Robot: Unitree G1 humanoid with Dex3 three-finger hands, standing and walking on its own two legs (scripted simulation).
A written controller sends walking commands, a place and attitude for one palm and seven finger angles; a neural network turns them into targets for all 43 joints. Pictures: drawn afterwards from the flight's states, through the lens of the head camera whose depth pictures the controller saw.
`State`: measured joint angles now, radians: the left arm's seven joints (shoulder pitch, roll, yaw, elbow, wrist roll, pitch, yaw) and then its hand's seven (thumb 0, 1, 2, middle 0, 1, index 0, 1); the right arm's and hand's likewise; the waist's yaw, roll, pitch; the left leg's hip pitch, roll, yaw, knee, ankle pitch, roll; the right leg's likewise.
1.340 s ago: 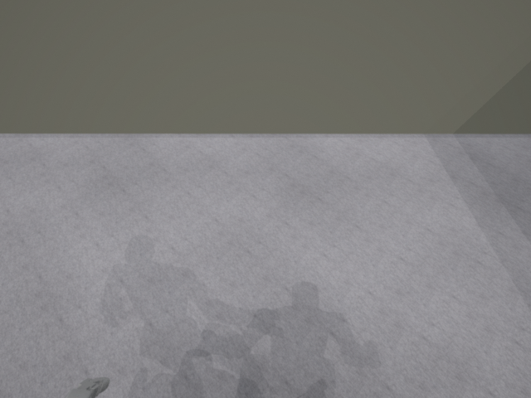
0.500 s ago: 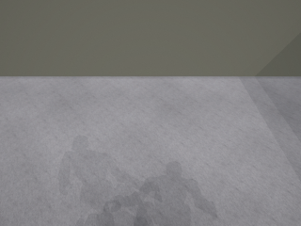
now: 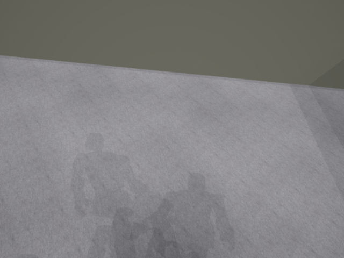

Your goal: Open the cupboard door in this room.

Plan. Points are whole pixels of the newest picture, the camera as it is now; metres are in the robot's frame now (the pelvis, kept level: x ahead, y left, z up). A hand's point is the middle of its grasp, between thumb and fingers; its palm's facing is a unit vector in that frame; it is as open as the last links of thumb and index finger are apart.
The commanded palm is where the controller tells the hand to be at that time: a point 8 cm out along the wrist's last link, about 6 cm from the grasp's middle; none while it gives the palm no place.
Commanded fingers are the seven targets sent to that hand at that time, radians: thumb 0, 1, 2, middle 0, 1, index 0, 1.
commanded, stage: turn or walk to find it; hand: left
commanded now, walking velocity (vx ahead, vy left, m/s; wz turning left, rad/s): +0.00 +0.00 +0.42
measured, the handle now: out of the picture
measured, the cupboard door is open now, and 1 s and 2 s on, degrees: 0 0 0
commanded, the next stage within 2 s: none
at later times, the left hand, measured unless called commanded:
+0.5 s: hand out of the picture -0.03 +0.16 -0.14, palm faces +0.26 -0.92 -0.29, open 7.3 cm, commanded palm none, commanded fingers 0.00 0.90 0.90 -0.20 -0.30 -0.20 -0.30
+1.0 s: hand out of the picture -0.12 +0.21 -0.16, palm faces +0.48 -0.85 -0.24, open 7.3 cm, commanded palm none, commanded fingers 0.00 0.90 0.90 -0.20 -0.30 -0.20 -0.30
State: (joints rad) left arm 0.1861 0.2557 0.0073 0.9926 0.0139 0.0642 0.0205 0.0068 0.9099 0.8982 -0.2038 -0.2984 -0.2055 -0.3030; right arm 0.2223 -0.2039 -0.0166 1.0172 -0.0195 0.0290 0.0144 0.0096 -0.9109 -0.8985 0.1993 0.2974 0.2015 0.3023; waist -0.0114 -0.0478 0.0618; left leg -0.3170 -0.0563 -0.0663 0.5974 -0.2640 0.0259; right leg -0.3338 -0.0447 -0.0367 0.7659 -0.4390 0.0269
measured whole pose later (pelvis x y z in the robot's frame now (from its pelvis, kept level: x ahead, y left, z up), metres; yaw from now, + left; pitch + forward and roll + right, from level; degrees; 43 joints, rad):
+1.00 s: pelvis -0.07 -0.01 +0.01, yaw +26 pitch -1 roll -1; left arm 0.23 0.25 0.06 0.96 0.02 0.06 0.01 0.01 0.91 0.90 -0.20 -0.30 -0.20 -0.30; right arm 0.15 -0.18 -0.03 0.95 -0.02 0.02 0.00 0.01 -0.91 -0.90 0.20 0.30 0.20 0.30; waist 0.02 -0.03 0.06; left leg -0.21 -0.03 0.01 0.47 -0.25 0.05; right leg -0.44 -0.09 -0.03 1.03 -0.41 0.08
